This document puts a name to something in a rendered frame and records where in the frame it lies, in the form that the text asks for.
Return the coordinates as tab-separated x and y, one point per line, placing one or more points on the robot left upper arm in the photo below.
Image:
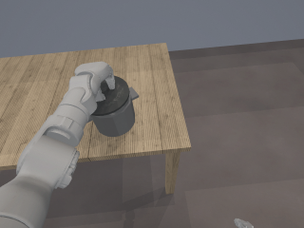
24	201

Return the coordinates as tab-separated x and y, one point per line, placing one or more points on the robot left hand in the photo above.
104	71

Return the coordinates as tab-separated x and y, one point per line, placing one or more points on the robot left forearm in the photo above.
68	121

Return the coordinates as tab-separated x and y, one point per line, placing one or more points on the knob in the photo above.
104	88

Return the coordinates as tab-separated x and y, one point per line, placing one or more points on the table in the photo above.
32	87

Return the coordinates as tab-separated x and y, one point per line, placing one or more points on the lid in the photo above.
115	99

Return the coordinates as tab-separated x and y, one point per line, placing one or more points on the robot right hand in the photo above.
242	224

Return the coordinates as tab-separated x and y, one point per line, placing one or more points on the pot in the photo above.
117	123

